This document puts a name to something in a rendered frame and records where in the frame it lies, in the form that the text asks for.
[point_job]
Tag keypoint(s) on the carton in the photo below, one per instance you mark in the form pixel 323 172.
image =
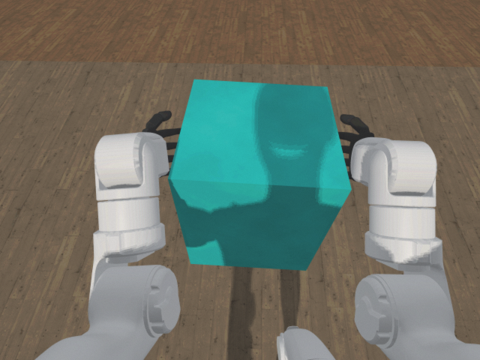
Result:
pixel 258 175

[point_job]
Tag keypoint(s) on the right robot hand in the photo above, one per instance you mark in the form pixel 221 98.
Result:
pixel 363 131

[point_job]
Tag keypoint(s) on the right robot forearm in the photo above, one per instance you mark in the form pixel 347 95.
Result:
pixel 401 180

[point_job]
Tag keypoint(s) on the robot right upper arm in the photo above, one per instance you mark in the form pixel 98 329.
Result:
pixel 408 316

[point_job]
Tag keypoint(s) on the robot right thigh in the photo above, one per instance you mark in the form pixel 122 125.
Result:
pixel 301 344

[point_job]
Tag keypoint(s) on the left robot hand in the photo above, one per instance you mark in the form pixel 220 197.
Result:
pixel 154 123

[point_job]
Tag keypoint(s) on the left robot forearm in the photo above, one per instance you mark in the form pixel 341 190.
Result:
pixel 127 170

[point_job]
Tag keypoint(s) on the robot left upper arm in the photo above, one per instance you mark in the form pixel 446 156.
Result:
pixel 130 308

